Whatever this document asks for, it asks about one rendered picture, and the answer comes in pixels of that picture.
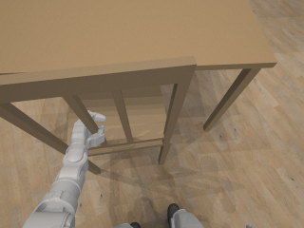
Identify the robot right shin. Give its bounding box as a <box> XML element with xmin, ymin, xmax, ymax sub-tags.
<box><xmin>173</xmin><ymin>209</ymin><xmax>186</xmax><ymax>216</ymax></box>

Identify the table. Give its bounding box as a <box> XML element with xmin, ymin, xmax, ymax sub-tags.
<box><xmin>0</xmin><ymin>0</ymin><xmax>277</xmax><ymax>131</ymax></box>

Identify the right robot foot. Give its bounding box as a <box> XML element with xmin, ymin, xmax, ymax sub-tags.
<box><xmin>167</xmin><ymin>203</ymin><xmax>180</xmax><ymax>228</ymax></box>

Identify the chair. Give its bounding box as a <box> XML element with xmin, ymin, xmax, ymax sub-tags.
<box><xmin>0</xmin><ymin>55</ymin><xmax>197</xmax><ymax>175</ymax></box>

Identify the robot left forearm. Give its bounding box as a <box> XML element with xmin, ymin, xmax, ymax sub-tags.
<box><xmin>22</xmin><ymin>143</ymin><xmax>89</xmax><ymax>228</ymax></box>

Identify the robot left upper arm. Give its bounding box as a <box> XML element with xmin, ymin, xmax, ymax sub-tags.
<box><xmin>24</xmin><ymin>211</ymin><xmax>76</xmax><ymax>228</ymax></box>

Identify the left robot hand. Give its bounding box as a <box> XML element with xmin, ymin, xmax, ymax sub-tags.
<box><xmin>70</xmin><ymin>110</ymin><xmax>106</xmax><ymax>149</ymax></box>

